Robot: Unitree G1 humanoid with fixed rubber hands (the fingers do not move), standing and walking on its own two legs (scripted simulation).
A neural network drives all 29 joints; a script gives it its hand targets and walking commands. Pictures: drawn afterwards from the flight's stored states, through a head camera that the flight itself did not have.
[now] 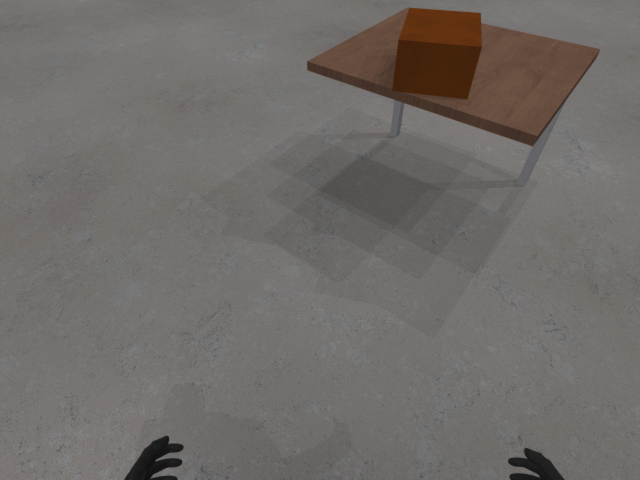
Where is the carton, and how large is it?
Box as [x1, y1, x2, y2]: [392, 8, 481, 98]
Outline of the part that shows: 409,8 398,40 392,90 467,98 481,48 480,13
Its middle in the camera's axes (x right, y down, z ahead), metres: +0.37 -0.61 +1.27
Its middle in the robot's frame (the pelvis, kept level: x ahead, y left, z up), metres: +1.36 -0.36 -0.04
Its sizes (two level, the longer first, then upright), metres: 0.291 0.234 0.156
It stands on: a table, 0.63 m high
